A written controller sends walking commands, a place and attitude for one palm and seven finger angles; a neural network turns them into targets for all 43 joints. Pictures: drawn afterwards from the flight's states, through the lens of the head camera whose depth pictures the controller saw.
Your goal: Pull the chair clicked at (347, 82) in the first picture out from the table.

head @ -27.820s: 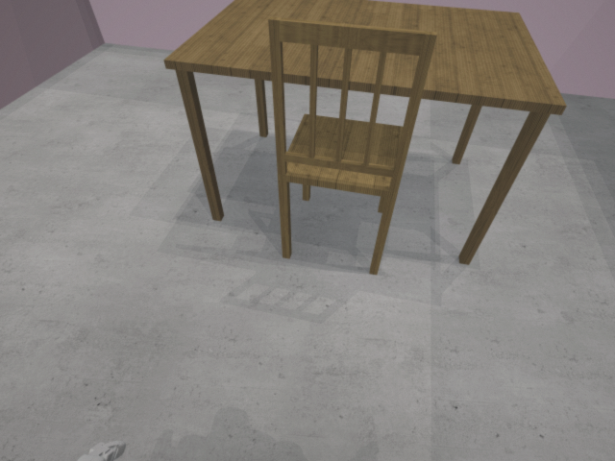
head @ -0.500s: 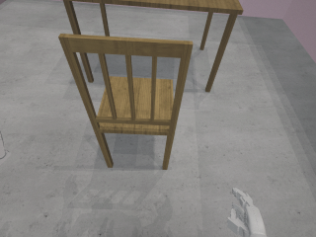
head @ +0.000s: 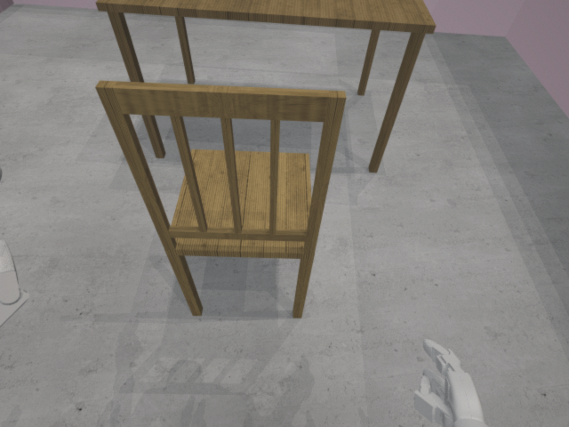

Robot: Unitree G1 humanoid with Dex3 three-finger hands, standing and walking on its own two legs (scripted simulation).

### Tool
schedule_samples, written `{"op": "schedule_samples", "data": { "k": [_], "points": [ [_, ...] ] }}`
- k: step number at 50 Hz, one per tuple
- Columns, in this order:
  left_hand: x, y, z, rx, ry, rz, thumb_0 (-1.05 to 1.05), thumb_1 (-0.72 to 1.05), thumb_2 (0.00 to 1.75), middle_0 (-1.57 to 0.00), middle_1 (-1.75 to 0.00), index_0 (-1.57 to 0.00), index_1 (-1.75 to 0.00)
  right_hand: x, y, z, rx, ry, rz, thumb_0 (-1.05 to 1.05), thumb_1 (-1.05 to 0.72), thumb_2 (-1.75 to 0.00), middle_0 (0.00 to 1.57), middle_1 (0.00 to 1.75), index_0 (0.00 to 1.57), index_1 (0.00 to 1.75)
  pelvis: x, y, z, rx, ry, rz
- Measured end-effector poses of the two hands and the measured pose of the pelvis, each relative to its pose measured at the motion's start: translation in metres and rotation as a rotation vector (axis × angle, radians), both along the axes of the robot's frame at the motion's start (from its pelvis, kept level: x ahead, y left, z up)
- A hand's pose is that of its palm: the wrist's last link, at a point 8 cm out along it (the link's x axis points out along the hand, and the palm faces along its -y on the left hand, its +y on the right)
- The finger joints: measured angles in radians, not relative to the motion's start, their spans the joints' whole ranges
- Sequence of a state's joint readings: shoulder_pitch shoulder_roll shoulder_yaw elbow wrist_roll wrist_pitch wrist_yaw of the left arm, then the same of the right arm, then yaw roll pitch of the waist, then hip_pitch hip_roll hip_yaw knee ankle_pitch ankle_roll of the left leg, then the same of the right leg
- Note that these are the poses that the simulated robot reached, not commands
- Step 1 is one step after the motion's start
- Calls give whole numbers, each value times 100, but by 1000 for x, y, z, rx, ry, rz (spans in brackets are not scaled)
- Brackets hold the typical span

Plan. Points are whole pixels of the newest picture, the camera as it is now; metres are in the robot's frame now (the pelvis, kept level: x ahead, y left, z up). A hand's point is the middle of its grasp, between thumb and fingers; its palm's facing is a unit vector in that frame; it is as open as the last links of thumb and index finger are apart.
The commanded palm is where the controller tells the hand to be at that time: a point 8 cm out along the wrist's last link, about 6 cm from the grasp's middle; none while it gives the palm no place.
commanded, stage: let the arm hang, fingers relaxed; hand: left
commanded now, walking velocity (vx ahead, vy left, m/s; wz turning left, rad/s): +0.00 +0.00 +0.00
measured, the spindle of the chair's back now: (233, 183) +0.58 +0.13 -0.06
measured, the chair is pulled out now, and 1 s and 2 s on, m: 0.68 0.68 0.68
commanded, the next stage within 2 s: look to check the result in 1.18 s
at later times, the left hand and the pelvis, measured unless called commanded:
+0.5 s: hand out of the picture -0.02 +0.18 -0.18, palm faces +0.07 -0.98 -0.19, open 6.9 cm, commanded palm none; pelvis -0.03 -0.01 +0.00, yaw +3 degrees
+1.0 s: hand out of the picture -0.04 +0.14 -0.17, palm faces +0.04 -0.98 -0.18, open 7.3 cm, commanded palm none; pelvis -0.02 -0.01 +0.00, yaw +1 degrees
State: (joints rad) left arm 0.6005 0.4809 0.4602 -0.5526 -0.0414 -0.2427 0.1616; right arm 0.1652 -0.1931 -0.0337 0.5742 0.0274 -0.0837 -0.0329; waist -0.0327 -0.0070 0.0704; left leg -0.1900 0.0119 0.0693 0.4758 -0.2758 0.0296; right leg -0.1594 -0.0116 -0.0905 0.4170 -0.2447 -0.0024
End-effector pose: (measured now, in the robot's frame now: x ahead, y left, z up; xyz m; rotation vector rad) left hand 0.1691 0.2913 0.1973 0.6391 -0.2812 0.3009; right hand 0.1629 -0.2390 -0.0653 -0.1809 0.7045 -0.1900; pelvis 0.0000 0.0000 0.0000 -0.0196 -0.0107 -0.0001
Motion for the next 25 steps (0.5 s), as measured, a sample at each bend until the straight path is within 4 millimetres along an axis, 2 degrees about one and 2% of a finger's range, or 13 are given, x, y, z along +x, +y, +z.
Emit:
{"op": "schedule_samples", "data": {
  "k": [4,5,7,10,13,16,17,20,25],
  "points": [
    [-9,12,-10,1,86,50,1,89,90,-21,-30,-21,-31,0,1,-3,19,0,-9,1,-90,-90,20,30,21,30,0,2,1,-1,7,-4],
    [-10,15,-22,-10,121,64,1,89,90,-21,-30,-21,-31,-1,2,-6,33,-1,4,1,-90,-90,20,30,20,30,-1,2,0,-1,13,2],
    [-9,23,-72,-90,291,121,0,89,90,-21,-30,-20,-31,-5,3,-21,46,37,55,1,-90,-90,20,30,20,30,-5,4,-3,6,29,14],
    [-25,18,-175,-306,649,241,0,90,90,-20,-30,-20,-30,-21,7,-46,60,142,89,1,-91,-90,20,30,20,30,-12,6,-8,16,40,19],
    [-67,-20,-267,-480,1019,273,0,91,90,-19,-30,-19,-30,-47,14,-61,71,254,93,1,-91,-90,20,30,20,30,-17,4,-10,20,32,22],
    [-120,-71,-325,-617,1301,233,1,91,90,-20,-30,-19,-30,-81,17,-64,66,369,79,1,-91,-90,20,30,20,30,-20,-1,-10,24,14,27],
    [-134,-79,-334,-669,1329,264,0,94,90,-20,-30,-20,-30,-93,18,-64,60,409,75,1,-91,-90,20,30,20,30,-21,-3,-9,22,10,32],
    [-160,-74,-345,-696,1374,325,-4,103,90,-21,-30,-21,-30,-123,8,-60,20,499,41,0,-93,-90,20,30,21,30,-24,-8,-6,14,0,41],
    [-202,-65,-344,-668,1489,376,-3,100,90,-21,-30,-20,-30,-157,-9,-62,-8,594,6,0,-94,-90,20,30,21,30,-28,-6,-2,3,-9,44]
  ]
}}
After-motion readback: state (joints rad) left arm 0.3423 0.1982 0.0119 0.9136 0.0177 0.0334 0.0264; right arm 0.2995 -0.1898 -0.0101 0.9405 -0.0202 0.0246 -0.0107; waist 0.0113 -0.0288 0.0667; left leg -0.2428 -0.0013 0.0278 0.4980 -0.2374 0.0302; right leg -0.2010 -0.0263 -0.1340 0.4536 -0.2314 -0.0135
